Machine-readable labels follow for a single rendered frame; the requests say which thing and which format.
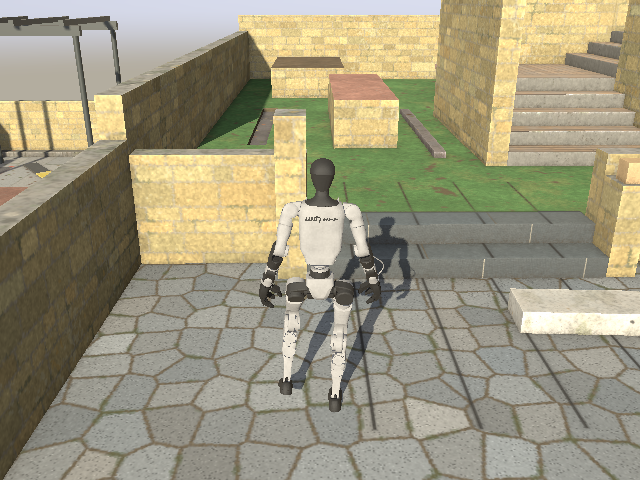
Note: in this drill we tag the robot right forearm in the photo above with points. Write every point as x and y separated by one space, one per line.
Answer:
369 267

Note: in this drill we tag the left robot upper arm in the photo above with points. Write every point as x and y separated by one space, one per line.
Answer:
289 211

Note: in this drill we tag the left robot hand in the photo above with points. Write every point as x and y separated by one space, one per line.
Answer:
264 293

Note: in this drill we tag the robot left foot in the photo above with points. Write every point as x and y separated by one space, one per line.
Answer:
285 387

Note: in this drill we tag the robot left forearm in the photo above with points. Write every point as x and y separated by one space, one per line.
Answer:
272 268

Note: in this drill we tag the right robot hand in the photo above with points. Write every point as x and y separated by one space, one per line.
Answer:
375 288

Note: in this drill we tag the right robot upper arm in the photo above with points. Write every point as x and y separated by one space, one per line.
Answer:
352 212

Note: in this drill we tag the right robot thigh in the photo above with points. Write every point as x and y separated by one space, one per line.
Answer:
343 300

